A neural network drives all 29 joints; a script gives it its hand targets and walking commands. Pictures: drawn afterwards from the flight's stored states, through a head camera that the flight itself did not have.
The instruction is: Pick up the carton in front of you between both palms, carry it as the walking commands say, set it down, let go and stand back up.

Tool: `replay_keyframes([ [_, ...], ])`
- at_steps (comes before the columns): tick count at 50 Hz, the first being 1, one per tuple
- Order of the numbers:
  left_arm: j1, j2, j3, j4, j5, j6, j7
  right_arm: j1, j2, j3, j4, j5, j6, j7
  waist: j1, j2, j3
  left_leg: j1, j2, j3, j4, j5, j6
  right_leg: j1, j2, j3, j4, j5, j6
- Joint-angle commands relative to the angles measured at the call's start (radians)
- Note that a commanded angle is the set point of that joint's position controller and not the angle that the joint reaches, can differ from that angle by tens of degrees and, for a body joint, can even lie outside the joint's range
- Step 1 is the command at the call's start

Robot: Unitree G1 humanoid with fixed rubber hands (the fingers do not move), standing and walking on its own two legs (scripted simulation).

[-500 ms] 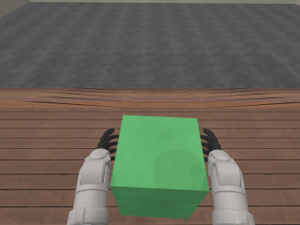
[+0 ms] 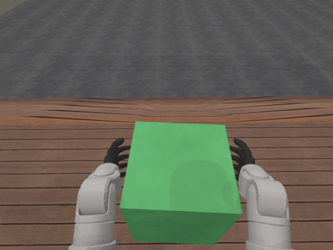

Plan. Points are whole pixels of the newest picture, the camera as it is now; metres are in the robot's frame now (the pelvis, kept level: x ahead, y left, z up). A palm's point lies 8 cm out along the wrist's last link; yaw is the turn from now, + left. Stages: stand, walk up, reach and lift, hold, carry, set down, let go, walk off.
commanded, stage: carry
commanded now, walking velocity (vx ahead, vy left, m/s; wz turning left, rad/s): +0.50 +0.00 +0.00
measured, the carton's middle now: (176, 186) +0.28 -0.01 +0.01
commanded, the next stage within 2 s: none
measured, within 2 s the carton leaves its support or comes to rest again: neither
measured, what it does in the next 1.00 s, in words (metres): walks ahead: left foot, then right foot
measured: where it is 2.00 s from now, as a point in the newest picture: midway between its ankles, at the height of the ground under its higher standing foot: (178, 135)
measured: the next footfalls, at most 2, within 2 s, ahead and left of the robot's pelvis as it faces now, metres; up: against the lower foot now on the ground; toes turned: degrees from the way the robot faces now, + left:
left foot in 0.08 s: +0.13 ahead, +0.11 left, +0.00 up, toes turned +10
right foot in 0.48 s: +0.43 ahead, -0.13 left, +0.00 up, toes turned -14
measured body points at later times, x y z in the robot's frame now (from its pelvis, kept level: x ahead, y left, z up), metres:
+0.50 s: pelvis +0.28 -0.03 -0.03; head +0.28 -0.04 +0.42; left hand +0.57 +0.11 +0.06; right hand +0.56 -0.19 +0.06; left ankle +0.10 +0.10 -0.74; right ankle +0.39 -0.12 -0.75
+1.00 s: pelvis +0.62 -0.01 -0.03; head +0.62 -0.01 +0.42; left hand +0.91 +0.12 +0.05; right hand +0.89 -0.18 +0.06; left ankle +0.74 +0.06 -0.75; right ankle +0.40 -0.11 -0.72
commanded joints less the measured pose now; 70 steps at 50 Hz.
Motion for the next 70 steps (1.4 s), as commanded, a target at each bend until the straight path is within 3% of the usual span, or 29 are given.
replay_keyframes([
  [1,-0.44,-0.839,-0.694,-0.149,-0.389,0.049,-0.228,-0.417,0.906,0.746,-0.104,0.38,0.062,0.216,0.023,-0.154,-0.125,-0.055,-0.03,0.074,-0.147,0.09,-0.006,0.178,-0.187,0.136,-0.08,0.177,-0.123],
  [3,-0.39,-0.845,-0.701,-0.173,-0.405,0.08,-0.237,-0.354,0.898,0.736,-0.133,0.367,0.092,0.21,0.008,-0.095,-0.145,0.25,-0.048,0.119,-0.299,0.223,-0.002,-0.004,-0.144,0.032,0.042,0.17,-0.089],
  [4,-0.374,-0.843,-0.7,-0.189,-0.41,0.092,-0.241,-0.323,0.894,0.731,-0.145,0.358,0.104,0.207,-0.002,-0.046,-0.184,0.469,-0.008,0.085,-0.305,0.226,0.014,-0.147,-0.122,-0.014,0.151,0.182,-0.06],
  [5,-0.362,-0.836,-0.692,-0.199,-0.412,0.106,-0.246,-0.284,0.887,0.724,-0.153,0.349,0.117,0.205,-0.02,0.093,-0.219,0.637,0.183,-0.159,-0.383,0.034,0.057,-0.319,-0.07,-0.084,0.385,0.011,-0.022],
  [6,-0.429,-0.819,-0.701,-0.242,-0.434,0.124,-0.25,-0.29,0.887,0.713,-0.144,0.338,0.122,0.204,-0.029,0.321,-0.197,0.749,0.416,-0.558,-0.452,-0.069,0.193,-0.609,0.028,-0.135,0.614,-0.208,0.006],
  [7,-0.5,-0.816,-0.717,-0.268,-0.453,0.135,-0.256,-0.351,0.895,0.714,-0.178,0.353,0.128,0.202,-0.028,0.256,-0.157,0.685,0.469,-0.63,-0.44,-0.025,0.263,-0.682,-0.02,-0.035,0.753,-0.238,-0.021],
  [9,-0.546,-0.832,-0.717,-0.275,-0.481,0.146,-0.26,-0.431,0.907,0.719,-0.231,0.375,0.146,0.197,-0.023,0.097,-0.119,0.555,0.408,-0.479,-0.455,0.05,0.225,-0.669,-0.092,-0.004,0.809,-0.164,-0.031],
  [10,-0.538,-0.834,-0.712,-0.262,-0.482,0.149,-0.256,-0.454,0.905,0.723,-0.24,0.386,0.154,0.196,-0.02,0.06,-0.112,0.507,0.379,-0.396,-0.488,0.02,0.19,-0.634,-0.109,-0.006,0.75,-0.105,-0.024],
  [14,-0.456,-0.827,-0.681,-0.199,-0.436,0.163,-0.231,-0.429,0.882,0.728,-0.202,0.415,0.181,0.207,-0.019,0.124,-0.087,0.463,0.274,-0.147,-0.516,0.231,0.146,-0.523,-0.071,-0.098,0.472,0.04,0.019],
  [21,-0.456,-0.852,-0.665,-0.183,-0.401,0.162,-0.221,-0.43,0.896,0.723,-0.173,0.418,0.182,0.233,-0.023,0.198,-0.025,0.427,0.224,0.016,-0.417,0.454,0.099,-0.308,-0.006,-0.219,0.184,0.199,-0.005],
  [23,-0.439,-0.861,-0.663,-0.179,-0.398,0.156,-0.225,-0.428,0.9,0.73,-0.186,0.412,0.179,0.234,0.001,0.153,-0.085,0.349,0.175,0.112,-0.193,0.576,0.061,-0.049,0.057,-0.293,0.129,0.148,-0.017],
  [24,-0.419,-0.862,-0.659,-0.17,-0.394,0.152,-0.227,-0.417,0.891,0.73,-0.189,0.405,0.178,0.234,0.017,0.1,-0.153,0.234,0.145,0.131,-0.002,0.528,0.03,0.161,0.014,-0.237,0.13,0.101,-0.021],
  [25,-0.396,-0.847,-0.649,-0.158,-0.38,0.147,-0.23,-0.416,0.889,0.736,-0.198,0.403,0.179,0.235,0.032,-0.107,-0.219,0.026,0.073,0.119,0.301,0.293,-0.022,0.324,-0.249,0.189,-0.011,-0.134,-0.102],
  [26,-0.388,-0.87,-0.655,-0.137,-0.38,0.136,-0.235,-0.439,0.896,0.745,-0.219,0.409,0.18,0.236,0.028,-0.304,-0.256,-0.224,-0.029,0.035,0.53,-0.062,-0.031,0.46,-0.417,0.537,-0.135,-0.099,-0.213],
  [27,-0.408,-0.903,-0.666,-0.167,-0.398,0.129,-0.239,-0.445,0.915,0.752,-0.212,0.407,0.168,0.238,0.02,-0.204,-0.235,-0.291,0.037,-0.074,0.644,-0.074,0.008,0.431,-0.412,0.476,-0.118,0.037,-0.212],
  [29,-0.46,-0.958,-0.693,-0.208,-0.418,0.106,-0.244,-0.465,0.966,0.765,-0.223,0.411,0.142,0.241,0.014,-0.021,-0.223,-0.273,0.11,-0.108,0.625,0.023,0.038,0.313,-0.347,0.282,-0.081,0.224,-0.164],
  [30,-0.477,-0.97,-0.705,-0.222,-0.426,0.097,-0.245,-0.447,0.991,0.768,-0.214,0.409,0.129,0.239,0.009,-0.003,-0.213,-0.245,0.13,-0.114,0.556,0.079,0.039,0.265,-0.322,0.201,-0.092,0.26,-0.133],
  [34,-0.408,-0.953,-0.727,-0.227,-0.443,0.078,-0.263,-0.334,0.997,0.773,-0.182,0.361,0.091,0.219,0.01,-0.083,-0.194,-0.22,0.098,-0.036,0.368,0.167,0.024,0.252,-0.26,0.024,-0.126,0.32,-0.101],
  [38,-0.376,-0.905,-0.723,-0.233,-0.444,0.076,-0.275,-0.307,0.972,0.775,-0.202,0.341,0.085,0.207,0.012,-0.106,-0.102,-0.26,0.08,0.029,0.14,0.259,0.004,0.26,-0.225,-0.066,-0.146,0.378,-0.113],
  [44,-0.339,-0.827,-0.689,-0.262,-0.418,0.113,-0.256,-0.324,0.893,0.766,-0.266,0.373,0.133,0.209,0.017,-0.134,0.014,-0.142,0.045,0.109,-0.121,0.366,0.038,0.245,-0.207,-0.15,-0.133,0.476,-0.093],
  [47,-0.361,-0.795,-0.684,-0.272,-0.412,0.137,-0.246,-0.327,0.862,0.745,-0.256,0.384,0.158,0.216,-0.008,-0.11,-0.059,0.158,-0.032,0.183,-0.184,0.306,0.056,0.189,-0.165,-0.24,0.133,0.668,-0.049],
  [48,-0.377,-0.784,-0.685,-0.278,-0.412,0.146,-0.244,-0.324,0.848,0.731,-0.242,0.384,0.164,0.219,-0.027,-0.046,-0.121,0.363,-0.027,0.161,-0.182,0.241,0.056,0.075,-0.128,-0.247,0.317,0.575,-0.028],
  [49,-0.393,-0.773,-0.685,-0.278,-0.413,0.154,-0.242,-0.315,0.833,0.719,-0.231,0.381,0.169,0.223,-0.036,0.108,-0.174,0.522,0.205,-0.189,-0.278,0.085,0.11,-0.122,-0.073,-0.231,0.574,0.315,0.007],
  [50,-0.411,-0.786,-0.699,-0.293,-0.419,0.162,-0.24,-0.336,0.84,0.719,-0.206,0.382,0.165,0.229,-0.028,0.356,-0.245,0.736,0.425,-0.604,-0.393,0.055,0.252,-0.442,0.068,-0.15,0.865,-0.169,0.032],
  [51,-0.428,-0.797,-0.702,-0.281,-0.417,0.16,-0.241,-0.329,0.875,0.721,-0.202,0.398,0.162,0.231,-0.028,0.31,-0.24,0.695,0.422,-0.604,-0.417,0.182,0.267,-0.508,0.026,-0.025,1.013,-0.198,0.003],
  [54,-0.458,-0.895,-0.723,-0.265,-0.429,0.13,-0.245,-0.387,0.963,0.743,-0.23,0.41,0.139,0.235,-0.019,0.075,-0.21,0.527,0.335,-0.309,-0.369,0.431,0.188,-0.501,-0.083,0.021,0.95,-0.072,-0.038],
  [57,-0.439,-0.912,-0.73,-0.224,-0.415,0.102,-0.235,-0.413,0.959,0.762,-0.229,0.42,0.122,0.238,-0.012,0.104,-0.199,0.459,0.285,-0.177,-0.396,0.348,0.165,-0.474,-0.064,-0.031,0.814,-0.008,-0.03],
  [63,-0.576,-0.812,-0.732,-0.182,-0.404,0.083,-0.204,-0.534,0.832,0.758,-0.173,0.427,0.107,0.235,-0.047,0.142,-0.081,0.456,0.233,-0.058,-0.419,0.393,0.182,-0.559,-0.051,-0.112,0.509,0.134,-0.011],
  [70,-0.843,-0.692,-0.61,0.013,-0.423,0.116,-0.168,-0.81,0.733,0.665,0.045,0.433,0.128,0.186,-0.032,0.179,-0.023,0.43,0.214,0.013,-0.267,0.637,0.153,-0.4,0.024,-0.172,0.305,0.189,-0.096],
])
